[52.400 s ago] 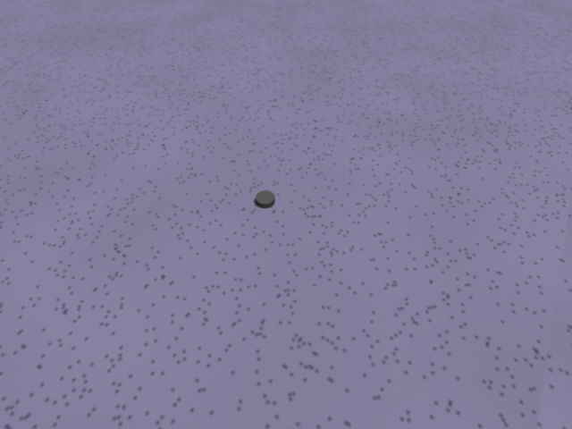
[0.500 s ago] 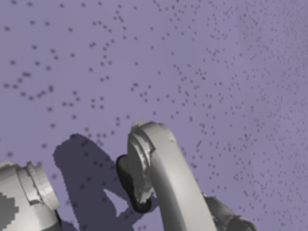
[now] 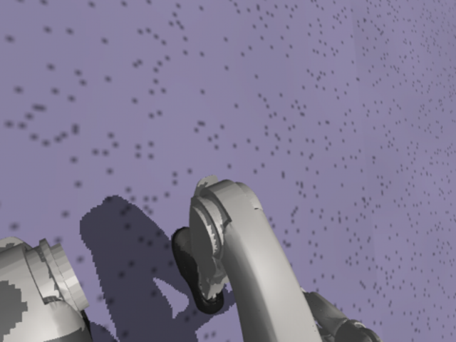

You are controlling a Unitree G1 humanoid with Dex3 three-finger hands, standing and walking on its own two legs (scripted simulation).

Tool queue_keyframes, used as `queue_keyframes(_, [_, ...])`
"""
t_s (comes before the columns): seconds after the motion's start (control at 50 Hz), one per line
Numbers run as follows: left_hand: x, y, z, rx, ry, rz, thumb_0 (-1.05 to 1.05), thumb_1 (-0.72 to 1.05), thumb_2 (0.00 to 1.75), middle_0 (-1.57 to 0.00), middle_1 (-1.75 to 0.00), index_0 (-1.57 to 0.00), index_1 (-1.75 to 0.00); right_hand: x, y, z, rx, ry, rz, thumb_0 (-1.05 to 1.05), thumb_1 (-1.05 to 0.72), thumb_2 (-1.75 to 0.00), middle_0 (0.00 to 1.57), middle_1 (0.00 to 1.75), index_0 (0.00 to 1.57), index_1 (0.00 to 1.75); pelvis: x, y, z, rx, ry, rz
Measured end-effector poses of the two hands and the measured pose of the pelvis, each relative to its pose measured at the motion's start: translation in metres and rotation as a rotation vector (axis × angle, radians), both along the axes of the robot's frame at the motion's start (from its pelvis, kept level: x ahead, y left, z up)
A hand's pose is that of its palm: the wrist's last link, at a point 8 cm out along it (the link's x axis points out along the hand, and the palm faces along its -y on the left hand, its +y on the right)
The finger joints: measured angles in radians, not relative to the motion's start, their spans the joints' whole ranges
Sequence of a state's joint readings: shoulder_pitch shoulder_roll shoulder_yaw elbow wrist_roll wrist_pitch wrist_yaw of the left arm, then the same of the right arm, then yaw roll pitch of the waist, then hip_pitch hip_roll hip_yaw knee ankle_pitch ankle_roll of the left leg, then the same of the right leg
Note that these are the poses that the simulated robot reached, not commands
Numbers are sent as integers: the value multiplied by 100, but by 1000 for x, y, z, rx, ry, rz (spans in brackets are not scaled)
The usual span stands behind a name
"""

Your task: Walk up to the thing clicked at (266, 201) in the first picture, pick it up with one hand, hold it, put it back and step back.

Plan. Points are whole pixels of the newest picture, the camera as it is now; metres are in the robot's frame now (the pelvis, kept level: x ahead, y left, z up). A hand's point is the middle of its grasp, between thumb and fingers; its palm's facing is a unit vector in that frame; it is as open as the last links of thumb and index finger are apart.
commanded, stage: withdraw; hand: left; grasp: from above
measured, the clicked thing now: out of the picture +0.44 +0.39 -0.29
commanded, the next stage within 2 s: home in 0.92 s
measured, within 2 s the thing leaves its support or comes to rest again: neither
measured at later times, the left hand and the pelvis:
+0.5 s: hand out of the picture +0.45 +0.40 -0.14, palm faces -0.33 -0.10 -0.94, open 14.1 cm; pelvis +0.00 +0.00 +0.01, yaw +3 degrees
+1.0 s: hand out of the picture +0.42 +0.38 -0.13, palm faces -0.48 -0.14 -0.87, open 14.0 cm; pelvis -0.01 -0.01 +0.02, yaw +6 degrees
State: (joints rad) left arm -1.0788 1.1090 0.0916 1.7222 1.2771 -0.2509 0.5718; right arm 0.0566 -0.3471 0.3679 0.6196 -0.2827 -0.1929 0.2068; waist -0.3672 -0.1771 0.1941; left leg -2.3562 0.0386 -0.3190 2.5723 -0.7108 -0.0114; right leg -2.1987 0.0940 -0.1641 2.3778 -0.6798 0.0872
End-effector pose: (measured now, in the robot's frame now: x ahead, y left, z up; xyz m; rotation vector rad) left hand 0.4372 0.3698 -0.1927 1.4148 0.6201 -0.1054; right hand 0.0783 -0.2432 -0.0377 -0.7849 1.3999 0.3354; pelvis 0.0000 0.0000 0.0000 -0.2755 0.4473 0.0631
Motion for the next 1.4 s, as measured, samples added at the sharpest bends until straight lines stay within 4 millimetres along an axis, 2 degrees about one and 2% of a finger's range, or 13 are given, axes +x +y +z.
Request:
queue_keyframes(0.16, [1, 0, 0, -5, -1, 7, 0, -45, 92, -8, -106, -10, -103, 0, -2, 1, -5, -4, -3, 0, -90, -89, 20, 30, 20, 30, 0, 0, 0, 1, -1, 0])
queue_keyframes(0.28, [9, 5, 18, 18, -71, 0, 0, -47, 95, -8, -103, -10, -101, 2, -3, 0, -1, -6, -17, 0, -91, -89, 20, 30, 20, 30, 1, -1, 1, 4, 13, 1])
queue_keyframes(0.4, [14, 20, 64, 72, -133, 18, 1, -49, 97, -8, -101, -9, -100, 11, -5, -5, 32, -43, -75, 0, -91, -89, 20, 30, 20, 30, 4, -2, 5, 11, 55, 11])
queue_keyframes(0.52, [7, 31, 118, 98, -90, 43, 0, -50, 98, -8, -100, -8, -99, 28, -5, -12, 84, -104, -166, 0, -91, -89, 20, 30, 20, 30, 3, -2, 17, 33, 91, 35])
queue_keyframes(0.6, [1, 27, 148, 86, -29, 30, 0, -51, 99, -8, -100, -8, -100, 35, -5, -9, 99, -126, -212, 0, -91, -89, 20, 30, 20, 30, -1, -3, 31, 51, 106, 55])
queue_keyframes(0.68, [-3, 18, 165, 57, 17, 4, 0, -51, 99, -9, -100, -8, -100, 37, -9, 0, 82, -141, -234, 0, -91, -89, 20, 30, 20, 30, -5, -5, 44, 62, 109, 67])
queue_keyframes(0.8, [-9, 9, 164, 18, 51, -34, 1, -50, 100, -9, -100, -8, -100, 26, -22, 11, 17, -142, -235, 0, -91, -89, 20, 30, 20, 30, -12, -9, 49, 71, 102, 74])
queue_keyframes(0.94, [-12, 9, 133, 8, 62, -67, 1, -50, 100, -9, -100, -8, -100, 1, -35, 4, -59, -87, -222, 0, -90, -89, 20, 30, 20, 30, -15, -12, 33, 77, 79, 68])
queue_keyframes(1.04, [-9, 10, 109, 10, 32, -78, 0, -49, 99, -9, -101, -9, -100, -17, -34, -7, -78, -30, -219, 0, -90, -89, 20, 30, 20, 30, -14, -12, 18, 76, 61, 61])
queue_keyframes(1.14, [1, 10, 102, 28, -43, -64, 0, -42, 96, -14, -94, -14, -93, -26, -24, -18, -58, -2, -236, 0, -90, -89, 20, 30, 20, 30, -10, -11, 10, 70, 69, 55])
queue_keyframes(1.2, [5, 10, 108, 27, -96, -27, 0, -33, 93, -18, -84, -17, -83, -24, -18, -22, -26, -6, -260, 0, -90, -89, 20, 30, 20, 30, -7, -10, 10, 67, 90, 55])
queue_keyframes(1.28, [0, 9, 128, -15, -143, 60, 0, -17, 87, -21, -69, -19, -69, -13, -10, -20, 30, -31, -307, 0, -90, -89, 20, 30, 20, 30, -3, -10, 22, 70, 122, 60])
queue_keyframes(1.4, [-37, 8, 180, -153, -121, 212, 0, 17, 82, -21, -49, -20, -49, 21, -3, 1, 108, -98, -354, 0, -90, -89, 20, 30, 20, 30, 0, -10, 62, 89, 167, 77])
